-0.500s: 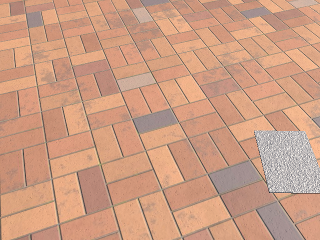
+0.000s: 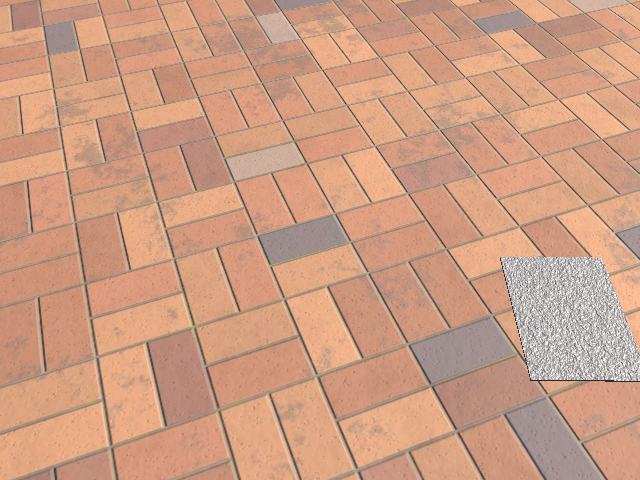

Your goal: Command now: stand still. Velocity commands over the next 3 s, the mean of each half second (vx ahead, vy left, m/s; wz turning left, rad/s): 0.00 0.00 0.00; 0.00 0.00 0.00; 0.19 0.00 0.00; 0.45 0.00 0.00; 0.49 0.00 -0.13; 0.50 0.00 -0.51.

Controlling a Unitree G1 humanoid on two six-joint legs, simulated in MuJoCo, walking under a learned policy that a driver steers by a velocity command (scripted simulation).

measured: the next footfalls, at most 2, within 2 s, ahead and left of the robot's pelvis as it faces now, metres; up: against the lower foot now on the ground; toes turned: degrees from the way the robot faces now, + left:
right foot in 1.88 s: +0.46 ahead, -0.09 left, +0.00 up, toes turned -2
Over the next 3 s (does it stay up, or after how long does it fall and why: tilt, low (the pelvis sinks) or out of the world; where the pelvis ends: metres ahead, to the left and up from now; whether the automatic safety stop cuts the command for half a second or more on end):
stays up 0.90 -0.04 -0.03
